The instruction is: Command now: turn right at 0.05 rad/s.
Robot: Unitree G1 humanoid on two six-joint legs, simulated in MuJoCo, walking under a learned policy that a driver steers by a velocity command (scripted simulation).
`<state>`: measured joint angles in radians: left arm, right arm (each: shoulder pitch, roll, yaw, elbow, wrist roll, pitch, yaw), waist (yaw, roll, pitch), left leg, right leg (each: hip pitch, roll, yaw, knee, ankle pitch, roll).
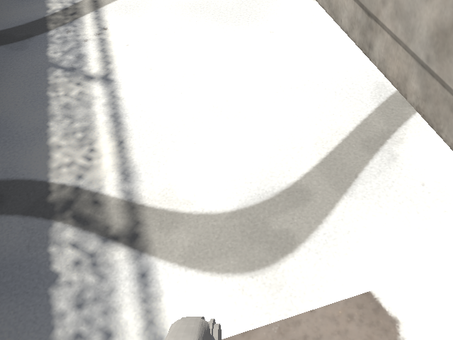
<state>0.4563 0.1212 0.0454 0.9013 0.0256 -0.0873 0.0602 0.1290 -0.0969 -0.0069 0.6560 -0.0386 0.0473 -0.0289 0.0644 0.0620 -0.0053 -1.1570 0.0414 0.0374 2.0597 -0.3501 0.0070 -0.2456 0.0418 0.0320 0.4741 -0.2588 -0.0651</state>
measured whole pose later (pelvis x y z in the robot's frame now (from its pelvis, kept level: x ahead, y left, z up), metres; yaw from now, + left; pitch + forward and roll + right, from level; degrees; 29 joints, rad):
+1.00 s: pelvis +0.26 +0.10 +0.17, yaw +0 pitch +2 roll +0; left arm 0.27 0.20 0.07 0.72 0.04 -0.07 -0.02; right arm 0.40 -0.22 -0.06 0.86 0.00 -0.08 -0.01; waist 0.00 0.04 -0.06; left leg -0.21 0.00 0.08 0.72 -0.40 0.10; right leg -0.30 0.03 -0.11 0.48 -0.20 -0.09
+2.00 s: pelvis +0.84 +0.13 +0.15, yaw +3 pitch +1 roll +2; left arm 0.04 0.21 0.01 0.70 0.05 -0.07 -0.01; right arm 0.49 -0.21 -0.03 0.97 -0.01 -0.08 0.00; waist -0.07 -0.02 0.03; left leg 0.07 -0.06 0.03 0.41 -0.45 0.06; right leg -0.47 -0.01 -0.06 0.52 -0.08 -0.09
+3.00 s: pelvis +1.36 +0.29 +0.17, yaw +35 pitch +2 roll +1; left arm 0.04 0.25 0.02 0.71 0.03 -0.03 -0.03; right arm 0.46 -0.27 -0.07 0.86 -0.01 -0.05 0.00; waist -0.10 -0.04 0.03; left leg 0.04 -0.14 -0.17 0.28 -0.33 0.12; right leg -0.62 -0.06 0.01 0.63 -0.02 0.01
